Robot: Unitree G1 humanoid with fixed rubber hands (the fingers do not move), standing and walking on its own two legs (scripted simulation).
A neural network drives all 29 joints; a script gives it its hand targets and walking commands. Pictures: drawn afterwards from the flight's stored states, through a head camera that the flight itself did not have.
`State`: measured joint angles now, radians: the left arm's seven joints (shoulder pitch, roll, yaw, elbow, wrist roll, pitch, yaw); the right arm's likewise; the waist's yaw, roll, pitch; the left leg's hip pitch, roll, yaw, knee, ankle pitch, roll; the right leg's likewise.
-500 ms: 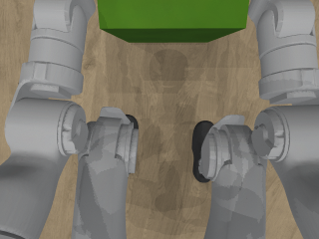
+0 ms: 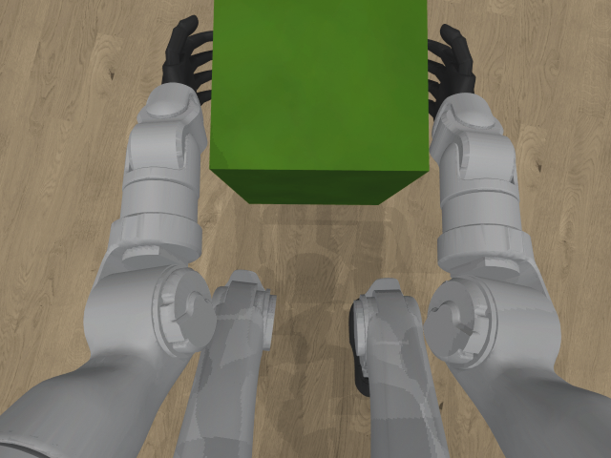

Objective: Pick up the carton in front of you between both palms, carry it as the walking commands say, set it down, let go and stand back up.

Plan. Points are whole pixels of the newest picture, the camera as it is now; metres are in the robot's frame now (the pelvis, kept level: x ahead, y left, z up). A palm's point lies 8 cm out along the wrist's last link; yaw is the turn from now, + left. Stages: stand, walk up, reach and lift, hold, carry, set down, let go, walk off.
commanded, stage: reach and lift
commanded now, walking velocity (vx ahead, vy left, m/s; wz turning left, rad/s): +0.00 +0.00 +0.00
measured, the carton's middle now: (316, 116) +0.52 +0.02 -0.13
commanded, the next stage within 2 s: none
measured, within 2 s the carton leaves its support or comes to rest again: neither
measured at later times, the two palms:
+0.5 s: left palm (117, 61) +0.47 +0.16 +0.09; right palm (546, 79) +0.47 -0.14 +0.09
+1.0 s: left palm out of the picture +0.41 +0.15 +0.24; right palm out of the picture +0.42 -0.14 +0.24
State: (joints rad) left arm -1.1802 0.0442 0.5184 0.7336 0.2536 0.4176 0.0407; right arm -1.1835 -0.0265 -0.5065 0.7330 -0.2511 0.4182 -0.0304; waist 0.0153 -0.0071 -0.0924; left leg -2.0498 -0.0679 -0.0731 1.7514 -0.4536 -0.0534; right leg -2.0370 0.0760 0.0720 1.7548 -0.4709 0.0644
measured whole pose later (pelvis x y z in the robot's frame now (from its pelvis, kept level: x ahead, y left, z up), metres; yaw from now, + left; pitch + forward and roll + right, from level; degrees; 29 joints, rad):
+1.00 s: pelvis +0.09 +0.00 +0.25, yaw +1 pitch +13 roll +0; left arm -0.38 -0.13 0.33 0.50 0.22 0.44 0.03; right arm -0.37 0.15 -0.31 0.49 -0.22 0.43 -0.03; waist 0.00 -0.01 -0.13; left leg -0.67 -0.03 -0.08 0.77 -0.32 -0.02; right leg -0.66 0.03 0.08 0.78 -0.34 0.02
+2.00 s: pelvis +0.11 +0.00 +0.29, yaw +1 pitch -4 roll +0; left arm -0.25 -0.15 0.23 0.28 0.27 0.66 0.00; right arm -0.24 0.15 -0.21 0.27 -0.26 0.66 0.01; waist 0.00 0.00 0.02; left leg -0.12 -0.01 -0.08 0.40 -0.20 -0.02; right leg -0.11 0.01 0.09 0.40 -0.21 0.02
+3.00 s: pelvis +0.10 +0.00 +0.29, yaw +1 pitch -7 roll +0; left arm -0.26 -0.15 0.22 0.21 0.26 0.76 0.00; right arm -0.25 0.15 -0.21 0.20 -0.26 0.76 0.01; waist 0.00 0.00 0.05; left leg -0.07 -0.01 -0.09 0.39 -0.19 -0.02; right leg -0.06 0.01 0.08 0.39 -0.20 0.02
